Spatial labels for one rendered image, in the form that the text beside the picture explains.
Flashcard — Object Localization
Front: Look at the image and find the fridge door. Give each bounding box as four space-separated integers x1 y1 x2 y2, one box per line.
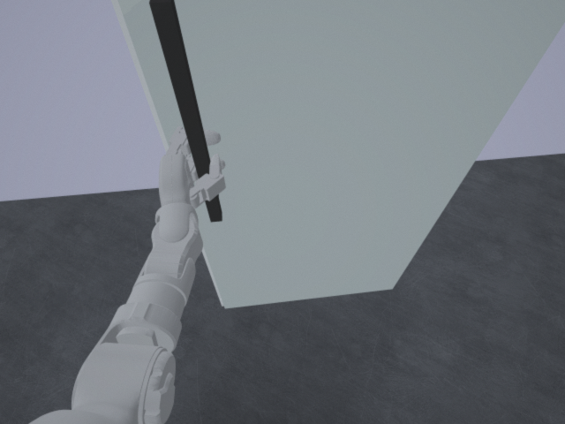
117 0 565 308

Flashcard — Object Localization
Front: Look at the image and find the left robot forearm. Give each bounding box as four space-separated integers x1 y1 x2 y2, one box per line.
72 203 203 408

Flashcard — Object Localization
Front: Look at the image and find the left robot upper arm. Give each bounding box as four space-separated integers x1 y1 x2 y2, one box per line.
29 343 176 424

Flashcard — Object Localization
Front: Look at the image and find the handle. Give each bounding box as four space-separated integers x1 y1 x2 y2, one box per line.
149 0 222 222

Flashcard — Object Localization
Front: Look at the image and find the robot left hand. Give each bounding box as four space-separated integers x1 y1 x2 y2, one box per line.
159 126 226 209

